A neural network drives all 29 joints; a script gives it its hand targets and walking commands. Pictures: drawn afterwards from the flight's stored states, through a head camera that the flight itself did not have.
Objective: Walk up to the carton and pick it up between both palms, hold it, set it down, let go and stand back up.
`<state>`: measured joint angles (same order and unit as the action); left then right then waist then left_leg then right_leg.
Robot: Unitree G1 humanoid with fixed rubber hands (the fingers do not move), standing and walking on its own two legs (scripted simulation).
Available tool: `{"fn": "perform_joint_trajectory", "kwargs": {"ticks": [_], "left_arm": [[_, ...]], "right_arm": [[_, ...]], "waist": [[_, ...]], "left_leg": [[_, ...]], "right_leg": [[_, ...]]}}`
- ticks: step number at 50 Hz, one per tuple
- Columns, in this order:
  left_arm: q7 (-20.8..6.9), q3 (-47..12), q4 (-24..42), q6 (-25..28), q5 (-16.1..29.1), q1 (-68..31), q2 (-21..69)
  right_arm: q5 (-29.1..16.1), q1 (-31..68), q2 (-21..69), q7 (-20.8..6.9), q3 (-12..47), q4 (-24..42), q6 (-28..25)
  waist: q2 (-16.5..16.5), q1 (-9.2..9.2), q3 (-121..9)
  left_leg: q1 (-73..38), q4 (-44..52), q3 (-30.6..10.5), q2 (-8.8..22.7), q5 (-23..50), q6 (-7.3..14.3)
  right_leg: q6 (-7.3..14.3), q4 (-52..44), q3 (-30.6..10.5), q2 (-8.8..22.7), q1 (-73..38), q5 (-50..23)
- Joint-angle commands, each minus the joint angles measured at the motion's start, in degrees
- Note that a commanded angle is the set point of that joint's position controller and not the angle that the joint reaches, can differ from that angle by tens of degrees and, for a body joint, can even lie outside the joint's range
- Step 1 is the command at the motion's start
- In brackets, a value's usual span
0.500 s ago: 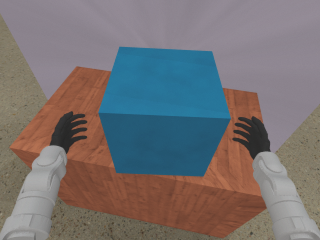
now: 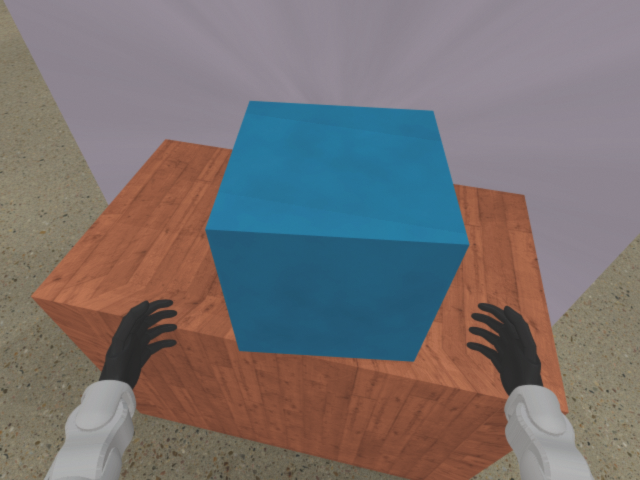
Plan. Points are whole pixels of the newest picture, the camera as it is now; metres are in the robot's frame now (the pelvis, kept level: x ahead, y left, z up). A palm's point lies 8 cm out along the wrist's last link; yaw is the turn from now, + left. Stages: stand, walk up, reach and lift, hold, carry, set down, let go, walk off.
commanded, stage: set down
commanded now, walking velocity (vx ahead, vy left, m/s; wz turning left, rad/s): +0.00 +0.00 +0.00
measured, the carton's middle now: (333, 234) +0.49 -0.03 +0.01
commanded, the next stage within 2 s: let go in 1.48 s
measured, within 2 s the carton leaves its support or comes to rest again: neither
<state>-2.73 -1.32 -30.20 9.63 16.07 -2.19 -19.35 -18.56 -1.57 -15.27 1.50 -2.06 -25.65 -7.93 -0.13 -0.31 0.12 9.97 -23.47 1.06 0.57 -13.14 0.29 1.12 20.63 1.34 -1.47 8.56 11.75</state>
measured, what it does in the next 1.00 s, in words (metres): stands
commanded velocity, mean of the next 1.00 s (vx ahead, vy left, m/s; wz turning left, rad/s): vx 0.00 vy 0.00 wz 0.00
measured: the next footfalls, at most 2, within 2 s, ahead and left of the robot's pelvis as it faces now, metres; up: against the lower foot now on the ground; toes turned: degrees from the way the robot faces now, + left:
none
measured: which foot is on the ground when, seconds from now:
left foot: down 0.00-1.00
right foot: down 0.00-1.00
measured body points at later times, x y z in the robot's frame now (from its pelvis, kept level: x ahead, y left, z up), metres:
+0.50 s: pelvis -0.02 +0.00 -0.01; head -0.01 +0.00 +0.44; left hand +0.22 +0.25 -0.04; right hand +0.21 -0.24 -0.05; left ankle -0.01 +0.11 -0.74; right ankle -0.01 -0.11 -0.74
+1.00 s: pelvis +0.00 -0.01 +0.00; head -0.01 +0.00 +0.45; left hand +0.19 +0.23 -0.07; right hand +0.19 -0.23 -0.07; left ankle -0.01 +0.11 -0.74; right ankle -0.01 -0.11 -0.75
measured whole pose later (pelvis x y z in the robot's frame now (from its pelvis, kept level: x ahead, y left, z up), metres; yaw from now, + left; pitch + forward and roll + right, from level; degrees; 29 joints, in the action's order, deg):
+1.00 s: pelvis +0.00 -0.01 +0.00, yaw -1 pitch -4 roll +0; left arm -2.2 -1.3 -37.6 8.4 9.6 7.3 -16.7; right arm -6.9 -7.4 -9.3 1.5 0.4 -41.7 -15.9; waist 1.2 1.1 2.8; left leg 5.6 -23.8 1.7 1.1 -14.0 -0.6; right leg 2.1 23.9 0.7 -2.0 5.9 13.9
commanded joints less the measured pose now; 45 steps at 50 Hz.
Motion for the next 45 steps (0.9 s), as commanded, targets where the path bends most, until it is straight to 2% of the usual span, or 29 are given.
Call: {"fn": "perform_joint_trajectory", "kwargs": {"ticks": [1, 11, 17, 22, 32, 45], "left_arm": [[0.0, 2.3, 6.6, 7.4, 0.3, -9.3, -8.7], [-0.5, 0.5, -0.2, 15.8, 1.1, -5.1, -8.6], [-0.6, -0.2, -3.7, 18.3, 1.4, -5.3, -8.7], [0.5, -1.6, -3.5, 15.3, 2.4, -7.5, -9.0], [0.3, 0.8, -5.4, 8.9, -1.7, -3.2, -7.1], [0.6, 2.5, -0.3, 1.7, -5.8, 1.1, -5.4]], "right_arm": [[0.5, 7.9, -7.3, 0.0, -2.6, 6.1, -5.6], [0.6, 6.2, -5.6, -0.7, -1.0, -3.9, -15.5], [0.8, 7.3, -5.3, -1.2, 0.0, -9.0, -20.0], [2.9, 9.3, -5.3, -1.2, 0.0, -8.8, -18.0], [5.9, 5.3, -2.8, -0.3, 1.2, -11.2, -14.1], [11.2, 1.1, -0.1, 0.1, 0.7, -8.8, -10.1]], "waist": [[-1.6, -0.27, -11.4], [-1.6, -0.73, -10.2], [-1.7, -0.87, -9.5], [-1.5, -0.76, -8.7], [-0.7, 0.74, -5.7], [-0.8, 1.21, -3.2]], "left_leg": [[-6.2, -0.1, -2.9, -0.5, 17.5, -2.4], [-2.3, -4.0, -3.2, -0.8, 15.3, -2.8], [0.3, -5.5, -2.8, -0.9, 11.2, -2.8], [-0.1, -2.8, -2.2, -0.1, 5.3, -2.1], [-3.5, 0.0, -0.5, -0.5, 8.6, -1.7], [-6.0, 2.5, 1.1, -0.2, 9.8, -1.1]], "right_leg": [[0.2, -1.5, -2.9, 0.6, 0.3, -11.3], [-0.3, 2.7, -2.5, 0.5, 2.8, -8.9], [-0.4, 4.9, -2.2, 0.6, 4.9, -5.4], [0.3, 4.0, -2.2, 0.9, 4.9, -0.8], [0.7, 0.6, -3.0, 1.4, 1.0, -3.8], [0.6, -1.9, -3.2, 1.9, -0.6, -5.3]]}}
